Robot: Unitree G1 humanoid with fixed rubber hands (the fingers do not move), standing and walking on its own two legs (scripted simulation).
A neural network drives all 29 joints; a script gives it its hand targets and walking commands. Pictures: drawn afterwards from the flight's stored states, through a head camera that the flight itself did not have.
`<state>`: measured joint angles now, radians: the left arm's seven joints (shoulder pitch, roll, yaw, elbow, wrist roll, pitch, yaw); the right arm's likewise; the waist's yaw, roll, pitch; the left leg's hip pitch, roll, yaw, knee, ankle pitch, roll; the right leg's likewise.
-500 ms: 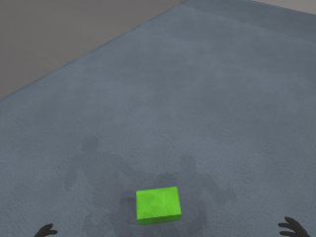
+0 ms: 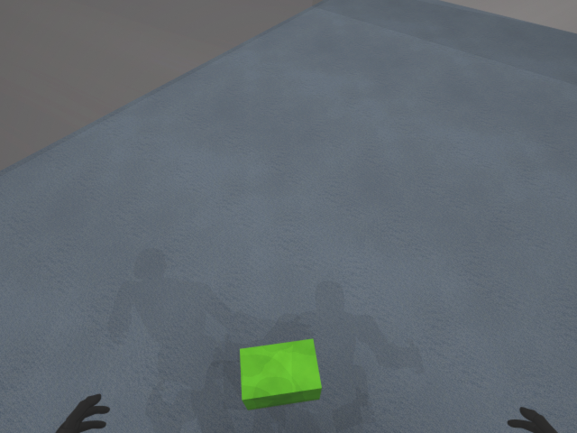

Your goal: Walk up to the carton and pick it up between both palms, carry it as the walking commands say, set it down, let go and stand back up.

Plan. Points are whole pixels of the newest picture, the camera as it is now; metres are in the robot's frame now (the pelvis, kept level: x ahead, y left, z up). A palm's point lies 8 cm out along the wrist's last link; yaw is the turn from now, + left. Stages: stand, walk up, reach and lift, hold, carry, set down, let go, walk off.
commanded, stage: walk up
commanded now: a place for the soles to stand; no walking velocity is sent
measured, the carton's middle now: (280, 374) +0.38 +0.06 -0.70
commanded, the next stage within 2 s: reach and lift in 0.28 s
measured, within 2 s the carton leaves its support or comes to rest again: neither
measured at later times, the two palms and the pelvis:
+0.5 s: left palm (85, 417) +0.16 +0.31 -0.09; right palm (507, 393) +0.19 -0.29 -0.08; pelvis -0.01 +0.01 -0.01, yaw +5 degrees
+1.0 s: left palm (129, 369) +0.24 +0.30 -0.14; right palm (452, 348) +0.27 -0.26 -0.14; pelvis +0.03 +0.00 -0.05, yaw +7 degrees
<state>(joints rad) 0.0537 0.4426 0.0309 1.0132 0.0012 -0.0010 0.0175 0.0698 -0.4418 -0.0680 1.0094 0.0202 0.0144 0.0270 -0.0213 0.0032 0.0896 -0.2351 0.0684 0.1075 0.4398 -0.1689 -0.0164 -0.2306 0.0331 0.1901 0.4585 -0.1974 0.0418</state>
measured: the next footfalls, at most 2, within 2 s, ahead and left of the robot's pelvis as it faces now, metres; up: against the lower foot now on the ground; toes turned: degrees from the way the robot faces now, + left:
none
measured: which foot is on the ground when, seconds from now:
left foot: down 0.00-1.00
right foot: down 0.00-1.00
